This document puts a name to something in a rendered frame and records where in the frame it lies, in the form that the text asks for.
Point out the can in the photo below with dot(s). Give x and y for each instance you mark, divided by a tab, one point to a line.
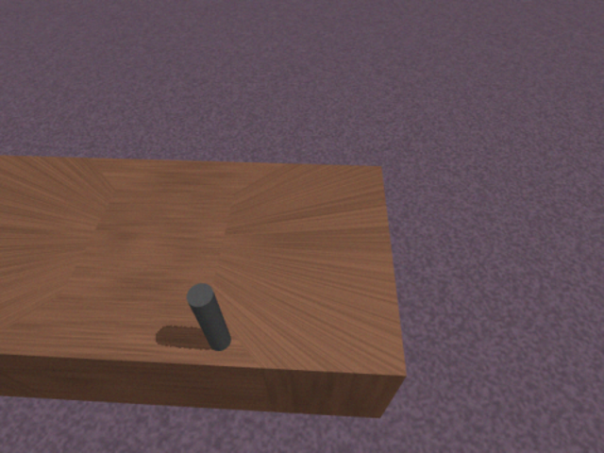
206	310

